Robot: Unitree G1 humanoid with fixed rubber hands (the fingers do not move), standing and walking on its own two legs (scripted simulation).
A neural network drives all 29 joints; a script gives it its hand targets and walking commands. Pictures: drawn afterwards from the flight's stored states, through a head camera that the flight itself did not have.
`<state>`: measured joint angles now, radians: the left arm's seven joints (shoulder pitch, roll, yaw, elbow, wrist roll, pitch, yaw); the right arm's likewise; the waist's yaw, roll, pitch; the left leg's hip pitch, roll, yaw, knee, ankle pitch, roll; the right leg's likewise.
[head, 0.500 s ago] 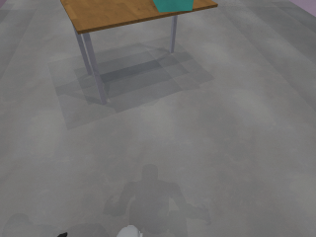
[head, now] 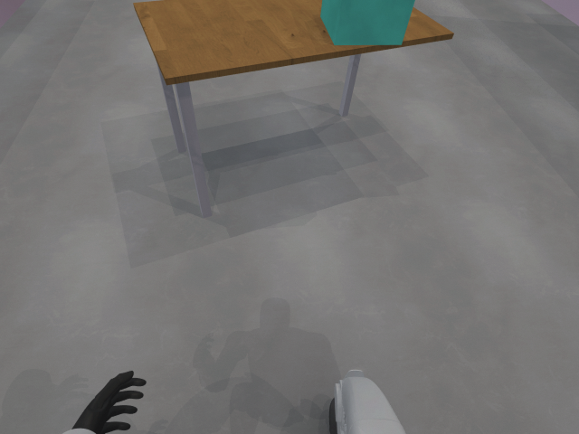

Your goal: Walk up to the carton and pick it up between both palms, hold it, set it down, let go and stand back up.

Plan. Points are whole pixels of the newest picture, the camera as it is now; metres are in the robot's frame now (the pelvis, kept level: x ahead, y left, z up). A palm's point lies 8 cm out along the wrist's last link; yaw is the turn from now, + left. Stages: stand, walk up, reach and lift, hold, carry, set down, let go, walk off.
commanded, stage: walk up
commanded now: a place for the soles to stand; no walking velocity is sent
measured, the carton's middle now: (365, 1) +1.43 -0.29 +0.01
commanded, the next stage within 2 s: none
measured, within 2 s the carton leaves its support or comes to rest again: neither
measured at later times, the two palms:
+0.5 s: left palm (127, 349) +0.27 +0.26 -0.10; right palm (457, 223) +0.49 -0.33 -0.05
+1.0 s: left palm (183, 198) +0.58 +0.22 -0.09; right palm (496, 209) +0.53 -0.43 -0.06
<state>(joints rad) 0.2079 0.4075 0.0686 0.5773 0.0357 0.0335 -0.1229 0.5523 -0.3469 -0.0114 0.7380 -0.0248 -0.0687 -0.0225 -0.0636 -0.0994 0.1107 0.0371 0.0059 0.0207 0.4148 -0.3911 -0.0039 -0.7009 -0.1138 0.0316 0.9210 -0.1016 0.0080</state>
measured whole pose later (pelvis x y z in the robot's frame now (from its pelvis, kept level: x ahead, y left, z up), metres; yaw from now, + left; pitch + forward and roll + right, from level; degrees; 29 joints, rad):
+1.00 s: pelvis +0.49 -0.11 -0.01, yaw +10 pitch -4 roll +1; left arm 0.26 0.47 0.11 0.50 0.04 0.09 -0.12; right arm 0.54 -0.42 -0.02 0.61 -0.05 -0.05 -0.06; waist -0.05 -0.13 0.13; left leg -0.19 0.09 0.01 0.62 -0.36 -0.01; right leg -0.62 -0.14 0.06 0.98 -0.23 0.01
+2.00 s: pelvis +0.82 -0.31 -0.04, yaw +14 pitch -5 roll +1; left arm 0.29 0.50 0.13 0.47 0.04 0.10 -0.10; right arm 0.47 -0.45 -0.03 0.55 -0.05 -0.03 -0.07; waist -0.03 -0.11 0.12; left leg -0.34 0.16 -0.04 0.82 -0.41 -0.02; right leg -0.48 -0.11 0.06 0.93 -0.37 -0.02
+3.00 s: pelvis +0.99 -0.43 -0.01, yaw +21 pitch -4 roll +0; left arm 0.14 0.41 0.00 0.76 -0.01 0.00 -0.02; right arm 0.21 -0.44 -0.02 0.90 0.02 0.03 0.03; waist -0.03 0.04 0.12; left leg -0.27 0.05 -0.04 0.57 -0.23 -0.07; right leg -0.22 -0.08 -0.03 0.60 -0.31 0.05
